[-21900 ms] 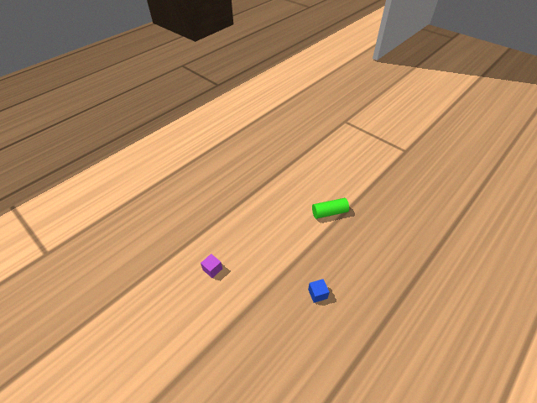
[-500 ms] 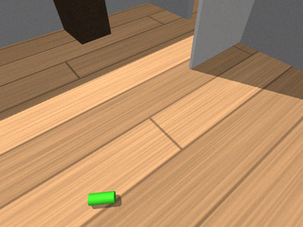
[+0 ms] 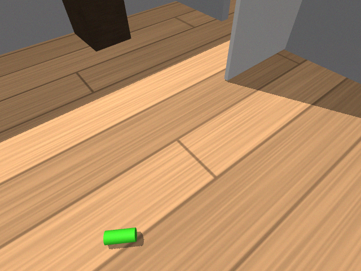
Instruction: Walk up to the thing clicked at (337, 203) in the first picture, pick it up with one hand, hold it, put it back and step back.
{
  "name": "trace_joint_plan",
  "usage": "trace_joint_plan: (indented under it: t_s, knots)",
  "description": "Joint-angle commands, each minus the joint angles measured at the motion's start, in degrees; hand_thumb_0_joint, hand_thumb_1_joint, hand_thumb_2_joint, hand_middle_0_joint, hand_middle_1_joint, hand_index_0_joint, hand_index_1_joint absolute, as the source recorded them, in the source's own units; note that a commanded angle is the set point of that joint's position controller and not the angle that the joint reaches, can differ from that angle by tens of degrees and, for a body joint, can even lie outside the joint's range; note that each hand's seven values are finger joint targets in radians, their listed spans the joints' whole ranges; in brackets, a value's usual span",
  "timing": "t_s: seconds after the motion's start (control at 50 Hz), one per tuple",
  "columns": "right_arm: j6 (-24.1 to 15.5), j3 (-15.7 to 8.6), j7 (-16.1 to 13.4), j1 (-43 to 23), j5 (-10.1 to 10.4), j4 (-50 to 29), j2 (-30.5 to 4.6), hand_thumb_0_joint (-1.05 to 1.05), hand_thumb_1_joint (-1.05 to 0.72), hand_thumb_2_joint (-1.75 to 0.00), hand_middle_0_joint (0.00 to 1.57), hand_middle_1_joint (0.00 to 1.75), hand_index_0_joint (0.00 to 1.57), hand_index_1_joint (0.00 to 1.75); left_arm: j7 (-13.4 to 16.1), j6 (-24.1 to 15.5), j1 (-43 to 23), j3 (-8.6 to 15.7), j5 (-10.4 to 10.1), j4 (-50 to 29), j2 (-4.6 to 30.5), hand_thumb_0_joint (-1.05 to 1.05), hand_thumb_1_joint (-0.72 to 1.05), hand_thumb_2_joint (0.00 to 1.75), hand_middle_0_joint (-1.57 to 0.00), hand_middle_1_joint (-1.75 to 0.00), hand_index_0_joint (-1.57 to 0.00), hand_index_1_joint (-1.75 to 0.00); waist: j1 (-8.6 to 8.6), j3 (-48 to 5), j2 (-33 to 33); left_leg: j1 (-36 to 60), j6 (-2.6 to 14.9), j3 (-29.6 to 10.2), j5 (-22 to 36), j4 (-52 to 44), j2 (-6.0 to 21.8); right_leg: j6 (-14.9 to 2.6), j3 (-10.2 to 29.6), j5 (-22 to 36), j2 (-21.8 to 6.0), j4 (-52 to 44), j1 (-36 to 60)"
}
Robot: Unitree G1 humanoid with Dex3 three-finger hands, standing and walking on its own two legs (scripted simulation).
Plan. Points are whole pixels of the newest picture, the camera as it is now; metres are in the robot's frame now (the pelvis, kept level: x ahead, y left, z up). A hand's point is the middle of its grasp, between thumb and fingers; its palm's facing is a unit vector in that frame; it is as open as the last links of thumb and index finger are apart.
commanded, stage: stand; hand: left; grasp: from above
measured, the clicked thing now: (120, 236) +0.42 +0.35 -0.75
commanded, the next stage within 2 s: rise first in 0.28 s
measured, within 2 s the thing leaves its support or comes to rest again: neither
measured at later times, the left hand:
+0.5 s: hand out of the picture +0.11 +0.25 -0.15, palm faces +0.04 -0.94 -0.34, open 7.8 cm
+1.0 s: hand out of the picture +0.12 +0.27 -0.21, palm faces -0.12 -0.89 -0.44, open 13.7 cm
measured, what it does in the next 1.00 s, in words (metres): lowers itself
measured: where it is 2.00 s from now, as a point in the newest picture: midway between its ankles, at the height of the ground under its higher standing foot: outside the picture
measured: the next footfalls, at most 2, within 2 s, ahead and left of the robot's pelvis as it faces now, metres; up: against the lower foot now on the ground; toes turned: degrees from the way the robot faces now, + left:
none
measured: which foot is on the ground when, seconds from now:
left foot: down 0.00-1.00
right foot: down 0.00-1.00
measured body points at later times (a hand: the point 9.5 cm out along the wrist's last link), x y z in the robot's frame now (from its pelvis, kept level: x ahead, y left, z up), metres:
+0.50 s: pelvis -0.01 +0.00 -0.01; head +0.03 -0.01 +0.44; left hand +0.11 +0.30 -0.13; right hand +0.08 -0.29 -0.14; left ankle -0.01 +0.13 -0.75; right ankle +0.00 -0.11 -0.75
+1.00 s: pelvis -0.02 +0.02 -0.07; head +0.06 +0.03 +0.37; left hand +0.13 +0.32 -0.18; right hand +0.14 -0.24 -0.16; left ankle -0.01 +0.13 -0.75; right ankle +0.00 -0.11 -0.75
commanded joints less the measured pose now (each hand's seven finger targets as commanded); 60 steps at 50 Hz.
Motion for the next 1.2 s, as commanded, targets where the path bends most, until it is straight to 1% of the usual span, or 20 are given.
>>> trace_joint_plan:
  t_s: [0.0, 0.34, 0.36, 0.38, 0.4, 0.42, 0.44, 0.48, 0.52, 0.54, 0.62, 0.7, 0.78, 0.8, 0.82, 0.88, 0.9, 1.06, 1.12, 1.18]
  knots:
    - [-1.46, -1.99, -0.82, -1.57, 0.26, -3.39, -12.10, 0.00, -0.90, -0.90, 0.20, 0.30, 0.20, 0.30, 0.95, -1.06, -2.19, 2.36, -0.09, -3.21, 12.68, 0.00, 0.90, 0.90, -0.20, -0.30, -0.20, -0.30, 0.18, -3.79, -0.17, 0.11, 2.08, -4.88, 7.48, -2.22, 6.53, -1.00, 5.99, 9.99, -7.80, -2.89, 0.31]
    - [-1.37, -2.10, -0.89, -1.77, 0.27, -3.58, -12.22, 0.00, -0.90, -0.90, 0.20, 0.30, 0.20, 0.30, 0.99, -1.02, -2.40, 2.30, -0.14, -3.28, 12.39, 0.00, 0.90, 0.90, -0.20, -0.30, -0.20, -0.30, 0.27, -3.76, -0.35, 0.33, 2.01, -4.83, 7.58, -1.83, 6.47, -0.93, 5.93, 10.29, -7.80, -3.17, 0.26]
    - [-1.39, -2.06, -0.88, -1.75, 0.22, -3.64, -12.07, 0.00, -0.90, -0.91, 0.20, 0.30, 0.20, 0.30, 0.97, -1.04, -2.57, 2.32, -0.09, -3.37, 12.47, 0.00, 0.83, 0.94, -0.19, -0.38, -0.19, -0.38, 0.21, -4.04, -0.49, 0.25, 1.99, -4.69, 7.61, -1.83, 6.41, -1.05, 6.11, 10.78, -7.92, -3.12, 0.60]
    - [-4.42, 0.36, -2.05, -1.33, 3.90, -19.56, -2.53, 0.00, -0.95, -0.91, 0.20, 0.30, 0.20, 0.30, 1.70, -6.19, -22.68, 2.99, -2.81, -23.48, 2.63, 0.00, 0.75, 0.99, -0.14, -0.46, -0.11, -0.46, -6.76, -0.51, 0.66, -8.67, 2.33, 2.18, 1.36, 3.39, -1.98, 0.50, 0.54, 5.72, -1.02, 1.22, -11.64]
    - [-4.43, 0.31, -2.53, 1.33, 4.14, -16.05, -3.94, 0.00, -0.93, -0.90, 0.20, 0.30, 0.20, 0.30, 2.05, -5.39, -27.29, 3.62, -2.73, -18.13, 5.24, 0.00, 0.67, 0.96, -0.15, -0.54, -0.13, -0.54, -4.45, -2.61, -1.29, -8.55, 2.69, 1.82, -0.05, 4.11, -2.22, 0.70, -0.01, 2.64, -1.20, 1.51, -8.78]
    - [-3.74, -1.06, -3.23, 3.25, 4.23, -16.28, -6.05, 0.00, -0.90, -0.90, 0.20, 0.30, 0.20, 0.30, 2.17, -3.39, -15.59, 7.93, -0.96, -9.15, 12.55, 0.00, 0.59, 0.94, -0.14, -0.62, -0.14, -0.62, -2.31, -1.63, -1.64, -10.02, 2.54, 2.08, -0.60, 5.06, -2.20, 0.34, -0.49, 0.22, -0.76, 1.99, -9.23]
    - [-3.56, -1.87, -3.21, 4.03, 3.72, -17.02, -6.02, 0.00, -0.89, -0.89, 0.20, 0.30, 0.20, 0.30, 1.47, -2.24, -13.35, 8.77, 0.52, -4.48, 13.27, 0.00, 0.51, 0.95, -0.12, -0.70, -0.12, -0.70, -2.01, -4.23, -3.85, -12.02, 2.82, 1.88, -0.09, 7.52, -2.53, 0.28, -0.41, 0.02, -1.13, 3.33, -9.82]
    - [-4.33, -3.32, -3.21, 4.93, 2.52, -20.08, -5.56, 0.00, -0.87, -0.89, 0.20, 0.30, 0.20, 0.30, -0.18, -2.86, -17.48, 10.27, 3.20, -6.83, 14.38, 0.00, 0.35, 0.95, -0.09, -0.86, -0.11, -0.86, -1.15, -10.83, -3.38, -13.76, 2.96, 1.60, 1.38, 11.57, -2.63, 0.36, -0.08, 3.00, -1.48, 8.25, -10.37]
    - [-4.59, -4.31, -2.71, 6.97, 1.87, -22.46, -4.89, 0.00, -0.88, -0.89, 0.20, 0.30, 0.20, 0.30, -0.84, -1.58, -5.71, 12.03, 5.70, -4.34, 13.29, 0.00, 0.19, 0.95, -0.06, -1.01, -0.10, -0.97, 1.68, -15.84, 0.12, -16.68, 2.23, 1.49, 5.00, 14.69, -3.39, -0.17, -0.12, 6.61, -1.66, 12.17, -8.95]
    - [-4.75, -4.51, -2.56, 6.91, 1.92, -23.93, -4.85, 0.00, -0.88, -0.89, 0.20, 0.30, 0.20, 0.30, -0.87, -1.03, -4.79, 12.27, 6.33, -7.16, 13.11, 0.00, 0.11, 0.95, -0.05, -1.04, -0.09, -1.00, 2.19, -16.87, 0.82, -17.08, 2.12, 1.63, 5.42, 15.40, -3.68, -0.17, 0.00, 6.97, -1.46, 12.77, -8.92]
    - [-4.96, -4.90, -2.45, 6.16, 2.43, -28.56, -4.29, 0.00, -0.88, -0.89, 0.20, 0.30, 0.20, 0.30, -0.03, 3.95, -5.49, 10.86, 8.39, -12.55, 9.99, 0.00, -0.21, 0.97, -0.04, -1.09, -0.08, -1.05, 0.45, -15.76, 0.43, -17.87, 1.99, 1.01, 6.27, 16.52, -3.36, -0.12, -0.77, 7.16, -0.64, 13.54, -11.74]
    - [-6.02, -4.95, -2.08, 5.74, 2.11, -31.58, -3.72, 0.00, -0.89, -0.89, 0.20, 0.30, 0.20, 0.30, 0.78, 6.45, -6.09, 10.94, 9.75, -16.50, 9.21, 0.00, -0.49, 0.96, -0.07, -1.08, -0.09, -1.06, -0.16, -13.94, -1.30, -22.75, 1.89, 0.56, 2.79, 21.42, -2.61, -0.05, -1.48, 2.04, -0.04, 17.72, -18.54]
    - [-7.53, -4.97, -1.54, 6.94, 1.91, -33.36, -3.26, 0.00, -0.90, -0.90, 0.20, 0.30, 0.20, 0.30, 0.77, 6.51, -3.32, 11.77, 10.62, -22.79, 9.11, 0.00, -0.52, 0.93, -0.08, -1.10, -0.11, -1.07, -0.26, -16.89, 1.56, -26.76, 1.29, -0.74, 2.02, 26.25, -1.42, -0.57, -2.06, -0.21, 0.49, 24.67, -24.32]
    - [-8.02, -5.60, -1.61, 6.44, 1.93, -34.73, -3.64, 0.00, -0.91, -0.90, 0.20, 0.30, 0.20, 0.30, 0.67, 5.85, -6.46, 11.32, 11.13, -30.29, 9.87, 0.00, -0.52, 0.93, -0.09, -1.09, -0.12, -1.06, -0.35, -18.82, 4.18, -26.74, 1.01, -0.85, 2.52, 27.45, -1.25, -0.81, -1.86, -0.13, 0.34, 26.34, -25.78]
    - [-8.17, -5.23, -1.68, 7.27, 1.85, -34.18, -2.94, 0.00, -0.91, -0.90, 0.20, 0.30, 0.20, 0.30, 0.87, 6.53, -0.71, 11.91, 11.75, -25.48, 8.98, 0.00, -0.53, 0.93, -0.09, -1.08, -0.12, -1.05, -0.48, -18.78, 2.69, -27.58, 1.09, -1.08, 3.43, 28.57, -1.23, -0.65, -2.02, 0.57, 0.36, 27.28, -26.03]
    - [-8.90, -5.67, -1.82, 6.50, 1.77, -36.46, -3.17, 0.00, -0.91, -0.90, 0.20, 0.30, 0.20, 0.30, 0.92, 6.99, -0.87, 11.12, 12.90, -34.18, 8.81, 0.00, -0.53, 0.93, -0.09, -1.08, -0.12, -1.05, -0.89, -19.31, 3.59, -29.61, 1.06, -1.30, 2.17, 30.96, -1.03, -0.70, -1.91, -0.99, 0.36, 29.86, -29.29]
    - [-9.09, -5.72, -1.83, 6.08, 1.63, -36.67, -3.07, 0.00, -0.90, -0.90, 0.20, 0.30, 0.20, 0.30, 1.11, 7.40, 1.76, 12.00, 13.00, -34.61, 8.89, 0.00, -0.54, 0.95, -0.08, -1.08, -0.10, -1.06, -0.37, -19.79, 3.92, -30.35, 0.89, -1.91, 2.10, 31.41, -0.73, -0.82, -2.03, -1.77, 0.36, 30.73, -30.13]
    - [-10.69, -5.23, -2.17, 5.20, 1.59, -39.77, -2.63, 0.00, -0.93, -0.90, 0.20, 0.30, 0.20, 0.30, 1.46, 11.21, 7.50, 11.01, 14.56, -44.50, 8.18, 0.00, -0.53, 0.92, -0.09, -1.08, -0.12, -1.05, -1.33, -21.43, 3.75, -36.33, 1.45, -2.65, -3.35, 36.76, -0.43, -0.69, -1.79, -6.02, 0.25, 35.47, -36.48]
    - [-11.54, -4.75, -2.51, 5.04, 1.55, -40.21, -2.33, 0.00, -0.94, -0.91, 0.20, 0.30, 0.20, 0.30, 1.69, 11.81, 5.73, 10.68, 15.22, -47.29, 8.97, 0.00, -0.54, 0.92, -0.09, -1.08, -0.12, -1.05, -2.31, -21.99, 3.88, -38.88, 1.70, -2.58, -5.69, 39.10, -0.53, -0.66, -1.61, -7.47, 0.17, 37.28, -39.15]
    - [-12.58, -4.55, -2.62, 4.87, 1.32, -39.84, -2.64, 0.00, -0.92, -0.90, 0.20, 0.30, 0.20, 0.30, 1.98, 11.09, 2.06, 11.40, 17.77, -44.17, 10.42, 0.00, -0.53, 0.93, -0.08, -1.08, -0.11, -1.05, -2.94, -20.97, 3.98, -43.45, 1.71, -2.87, -7.64, 43.16, -0.53, -0.69, -1.61, -9.24, 0.20, 41.40, -44.84]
